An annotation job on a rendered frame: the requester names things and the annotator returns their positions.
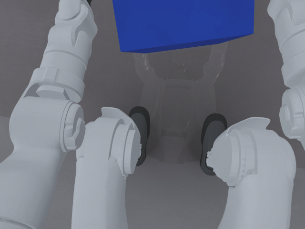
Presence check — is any robot left shin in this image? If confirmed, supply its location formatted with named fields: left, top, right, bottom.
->
left=76, top=107, right=142, bottom=163

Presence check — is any right robot upper arm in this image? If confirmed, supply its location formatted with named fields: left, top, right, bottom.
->
left=279, top=84, right=305, bottom=150

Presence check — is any robot right foot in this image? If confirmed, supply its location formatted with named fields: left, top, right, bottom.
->
left=200, top=114, right=227, bottom=176

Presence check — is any robot left forearm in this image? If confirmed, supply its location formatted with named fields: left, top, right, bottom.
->
left=9, top=0, right=98, bottom=141

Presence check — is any left robot upper arm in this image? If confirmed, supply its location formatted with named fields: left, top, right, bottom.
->
left=0, top=96, right=86, bottom=229

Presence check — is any carton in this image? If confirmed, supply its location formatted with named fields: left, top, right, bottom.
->
left=112, top=0, right=254, bottom=53

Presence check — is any robot right forearm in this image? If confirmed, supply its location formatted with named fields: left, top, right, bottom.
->
left=267, top=0, right=305, bottom=88

